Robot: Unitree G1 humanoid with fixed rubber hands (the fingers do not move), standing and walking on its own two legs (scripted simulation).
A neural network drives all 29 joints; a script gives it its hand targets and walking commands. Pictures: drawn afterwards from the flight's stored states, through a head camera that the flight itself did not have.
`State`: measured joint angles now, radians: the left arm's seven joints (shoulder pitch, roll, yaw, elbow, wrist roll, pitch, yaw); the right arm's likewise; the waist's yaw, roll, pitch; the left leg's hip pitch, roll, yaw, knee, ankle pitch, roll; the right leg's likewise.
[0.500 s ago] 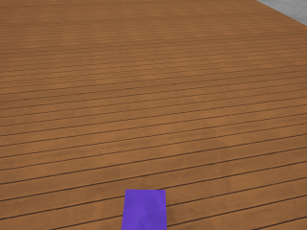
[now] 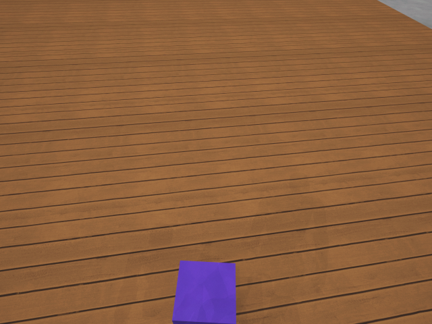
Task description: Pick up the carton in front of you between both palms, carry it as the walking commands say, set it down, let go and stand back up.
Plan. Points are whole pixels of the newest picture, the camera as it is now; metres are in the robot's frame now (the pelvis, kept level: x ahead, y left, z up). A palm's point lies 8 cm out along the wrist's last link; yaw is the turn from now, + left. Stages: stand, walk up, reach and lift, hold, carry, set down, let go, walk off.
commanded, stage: stand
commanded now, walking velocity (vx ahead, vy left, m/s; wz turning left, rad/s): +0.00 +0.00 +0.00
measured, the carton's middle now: (205, 300) +0.35 +0.04 -0.63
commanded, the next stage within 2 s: none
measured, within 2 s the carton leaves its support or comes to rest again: neither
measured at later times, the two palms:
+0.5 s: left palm out of the picture -0.09 +0.21 -0.14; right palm out of the picture -0.04 -0.23 -0.14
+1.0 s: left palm out of the picture -0.11 +0.18 -0.14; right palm out of the picture -0.06 -0.23 -0.14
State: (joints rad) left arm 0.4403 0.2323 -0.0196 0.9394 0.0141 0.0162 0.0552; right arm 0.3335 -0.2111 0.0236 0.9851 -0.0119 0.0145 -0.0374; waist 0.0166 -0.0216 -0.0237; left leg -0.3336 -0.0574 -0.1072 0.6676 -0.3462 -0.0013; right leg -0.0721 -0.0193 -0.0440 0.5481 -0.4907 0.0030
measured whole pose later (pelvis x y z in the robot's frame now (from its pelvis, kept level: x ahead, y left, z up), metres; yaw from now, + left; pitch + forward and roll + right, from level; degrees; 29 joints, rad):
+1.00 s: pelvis -0.03 -0.02 +0.01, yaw +2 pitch -1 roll +0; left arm 0.43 0.14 -0.03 1.13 0.02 0.00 0.06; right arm 0.33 -0.12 0.04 1.17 0.00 0.02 -0.05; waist 0.01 -0.01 0.01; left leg -0.31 -0.03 -0.15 0.58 -0.26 -0.04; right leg -0.05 0.02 -0.08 0.49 -0.42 -0.03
